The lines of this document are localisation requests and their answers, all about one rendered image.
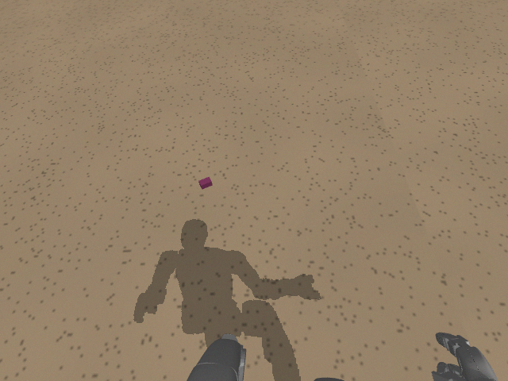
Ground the small box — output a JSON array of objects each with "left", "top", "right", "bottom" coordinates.
[{"left": 199, "top": 177, "right": 213, "bottom": 189}]

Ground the right robot hand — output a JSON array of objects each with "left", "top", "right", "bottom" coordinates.
[{"left": 432, "top": 333, "right": 498, "bottom": 381}]

